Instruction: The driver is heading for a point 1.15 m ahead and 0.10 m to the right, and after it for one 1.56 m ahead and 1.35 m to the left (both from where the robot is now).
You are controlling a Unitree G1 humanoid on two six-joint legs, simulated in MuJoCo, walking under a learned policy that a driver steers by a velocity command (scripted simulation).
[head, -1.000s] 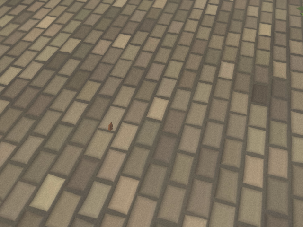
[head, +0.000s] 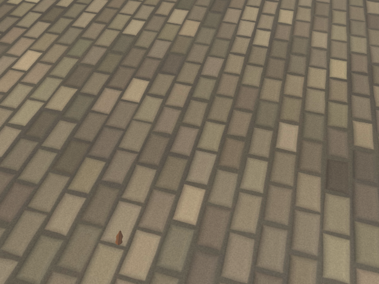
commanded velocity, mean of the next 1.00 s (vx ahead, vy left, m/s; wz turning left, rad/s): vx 0.50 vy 0.00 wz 0.00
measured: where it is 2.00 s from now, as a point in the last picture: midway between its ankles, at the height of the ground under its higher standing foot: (198, 155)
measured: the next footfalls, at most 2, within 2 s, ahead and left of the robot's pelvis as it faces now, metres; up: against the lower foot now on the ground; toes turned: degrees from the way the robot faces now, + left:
right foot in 0.36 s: +0.37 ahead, -0.13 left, +0.00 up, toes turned -3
left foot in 0.92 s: +0.66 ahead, +0.05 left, +0.00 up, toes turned +5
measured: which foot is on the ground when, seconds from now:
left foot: down 0.00-0.36, up 0.38-0.90, down 0.92-1.00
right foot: up 0.00-0.34, down 0.36-0.92, up 0.94-1.00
